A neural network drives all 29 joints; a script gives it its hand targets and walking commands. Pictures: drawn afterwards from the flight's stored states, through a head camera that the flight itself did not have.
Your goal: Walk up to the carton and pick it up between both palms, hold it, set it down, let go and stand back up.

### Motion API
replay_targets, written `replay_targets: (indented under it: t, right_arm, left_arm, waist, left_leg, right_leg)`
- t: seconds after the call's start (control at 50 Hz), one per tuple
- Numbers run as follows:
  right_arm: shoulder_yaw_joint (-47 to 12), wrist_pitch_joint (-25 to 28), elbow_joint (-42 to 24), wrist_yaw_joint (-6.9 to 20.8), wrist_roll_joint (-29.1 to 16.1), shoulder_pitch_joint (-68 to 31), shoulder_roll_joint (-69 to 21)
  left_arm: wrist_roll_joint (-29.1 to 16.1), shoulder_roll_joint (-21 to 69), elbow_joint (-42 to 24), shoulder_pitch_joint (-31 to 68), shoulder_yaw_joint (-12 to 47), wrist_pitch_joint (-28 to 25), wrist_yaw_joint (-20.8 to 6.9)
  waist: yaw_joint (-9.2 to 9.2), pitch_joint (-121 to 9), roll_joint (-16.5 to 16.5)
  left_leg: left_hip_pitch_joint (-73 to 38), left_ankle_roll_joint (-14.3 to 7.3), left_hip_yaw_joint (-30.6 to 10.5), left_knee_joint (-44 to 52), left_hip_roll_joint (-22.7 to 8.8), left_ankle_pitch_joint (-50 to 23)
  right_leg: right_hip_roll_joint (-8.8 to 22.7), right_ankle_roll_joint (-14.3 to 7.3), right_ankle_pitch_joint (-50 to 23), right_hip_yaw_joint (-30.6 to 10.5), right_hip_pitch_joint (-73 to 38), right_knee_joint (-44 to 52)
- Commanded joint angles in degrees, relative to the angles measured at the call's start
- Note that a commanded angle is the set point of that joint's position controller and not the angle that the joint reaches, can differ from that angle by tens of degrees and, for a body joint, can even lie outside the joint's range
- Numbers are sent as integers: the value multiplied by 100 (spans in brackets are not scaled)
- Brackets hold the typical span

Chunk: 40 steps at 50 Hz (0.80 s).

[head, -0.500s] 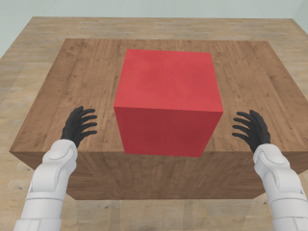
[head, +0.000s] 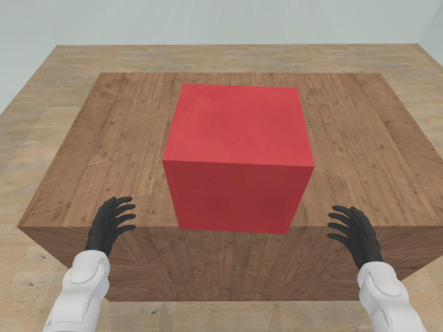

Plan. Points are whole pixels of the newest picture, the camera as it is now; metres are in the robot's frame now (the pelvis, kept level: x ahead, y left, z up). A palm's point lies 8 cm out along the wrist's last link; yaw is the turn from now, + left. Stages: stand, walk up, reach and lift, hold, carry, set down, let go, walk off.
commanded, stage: set down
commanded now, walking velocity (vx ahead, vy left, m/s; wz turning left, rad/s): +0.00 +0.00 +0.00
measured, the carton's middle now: (235, 161) +0.47 +0.02 +0.02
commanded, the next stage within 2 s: let go in 0.16 s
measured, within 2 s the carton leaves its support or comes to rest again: neither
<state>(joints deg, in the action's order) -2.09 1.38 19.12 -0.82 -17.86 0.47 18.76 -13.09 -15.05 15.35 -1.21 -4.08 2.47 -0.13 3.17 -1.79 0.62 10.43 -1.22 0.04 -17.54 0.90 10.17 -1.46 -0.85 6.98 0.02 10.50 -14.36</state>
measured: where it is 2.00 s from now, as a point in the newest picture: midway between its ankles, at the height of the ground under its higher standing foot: outside the picture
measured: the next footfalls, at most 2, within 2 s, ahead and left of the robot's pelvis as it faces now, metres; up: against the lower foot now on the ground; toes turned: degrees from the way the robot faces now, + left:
none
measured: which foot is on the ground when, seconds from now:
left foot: down 0.00-1.00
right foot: down 0.00-1.00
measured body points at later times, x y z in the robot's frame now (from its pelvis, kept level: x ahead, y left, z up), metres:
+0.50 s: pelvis +0.01 +0.00 -0.01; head +0.03 +0.00 +0.44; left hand +0.22 +0.23 -0.05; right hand +0.22 -0.22 -0.06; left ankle -0.02 +0.10 -0.75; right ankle +0.00 -0.11 -0.75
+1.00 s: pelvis +0.03 -0.01 -0.02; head +0.08 +0.00 +0.43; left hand +0.22 +0.21 -0.11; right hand +0.20 -0.25 -0.12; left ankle -0.02 +0.10 -0.75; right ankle +0.00 -0.11 -0.75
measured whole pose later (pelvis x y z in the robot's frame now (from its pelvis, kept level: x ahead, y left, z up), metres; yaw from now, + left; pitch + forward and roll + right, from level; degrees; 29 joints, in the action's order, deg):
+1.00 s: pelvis +0.03 -0.01 -0.02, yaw +0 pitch +6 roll +1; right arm -1.3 17.8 49.6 -1.5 -0.5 4.5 11.7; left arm 2.8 -11.1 24.1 -10.6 -0.7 9.3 2.7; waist -1.5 0.0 -2.2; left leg 16.7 -0.3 0.4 -29.8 1.2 18.9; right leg -1.3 -1.6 18.3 -0.2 19.4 -31.9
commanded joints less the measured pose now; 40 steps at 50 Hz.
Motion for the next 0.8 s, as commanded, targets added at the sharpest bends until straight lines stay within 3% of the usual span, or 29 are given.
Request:
replay_targets:
  t: [0.0, 0.18, 0.3, 0.36, 0.46, 0.58, 0.62, 0.68, 0.74, 0.78]
  right_arm:
    - [347, 655, -1066, 29, -29, -1034, 747]
    - [401, 1191, -644, 47, 136, -973, 485]
    - [374, 1569, -289, 21, 330, -544, 355]
    - [283, 1675, 76, -44, 450, -11, 313]
    - [176, 1673, 1012, -182, 742, 962, 173]
    - [242, 1693, 2113, -93, 1296, 990, -7]
    - [290, 1752, 2127, -18, 1457, 673, -54]
    - [409, 2023, 1499, 108, 1589, 23, -21]
    - [530, 2427, 733, 244, 1543, -341, 42]
    - [526, 2551, 773, 284, 1509, -162, 90]
  left_arm:
    - [2, -801, -1037, 1344, -175, -813, -15]
    - [-3, -732, -491, 1426, 234, -1596, 191]
    - [125, -693, -107, 903, 292, -1878, 278]
    - [354, -650, -54, 276, 173, -1708, 197]
    - [894, -430, -142, -707, -3, -975, 35]
    - [1313, -75, 143, -1009, 222, -188, 83]
    - [1329, -78, 116, -871, 308, -72, 157]
    - [1291, -229, -465, -367, 360, -194, 329]
    - [1164, -441, -1127, 0, 311, -583, 586]
    - [1140, -519, -1012, -219, 289, -672, 693]
  waist:
    - [-33, -1446, -16]
    - [-13, -926, 61]
    - [13, -1187, -129]
    - [-7, -1386, -139]
    - [-153, -1259, -68]
    - [-348, -394, -43]
    - [-342, -215, -85]
    - [-259, -296, -224]
    - [-178, -829, -324]
    - [-177, -1178, -251]
  left_leg:
    - [74, 243, -122, 95, -54, -1905]
    - [484, 69, -141, 40, -144, -644]
    - [531, -7, -128, -177, -128, -766]
    - [355, 35, -132, -240, -78, -1244]
    - [41, 187, -153, -216, 15, -1866]
    - [219, 353, -247, -152, 16, -1102]
    - [426, 336, -264, -182, -8, -696]
    - [700, 272, -258, -407, -33, -420]
    - [755, 223, -249, -724, -27, -724]
    - [680, 237, -257, -914, 6, -1216]
  right_leg:
    - [25, -114, -947, -383, -1471, -130]
    - [146, -159, 178, -365, -955, -310]
    - [178, -117, 6, -386, -1008, -581]
    - [134, -92, -541, -403, -1221, -666]
    - [17, -80, -1361, -387, -1174, -667]
    - [-67, -60, -802, -312, -402, -716]
    - [-44, -71, -477, -311, -242, -845]
    - [32, -85, -279, -347, -187, -1196]
    - [131, -67, -593, -401, -287, -1595]
    - [161, -49, -1084, -428, -372, -1768]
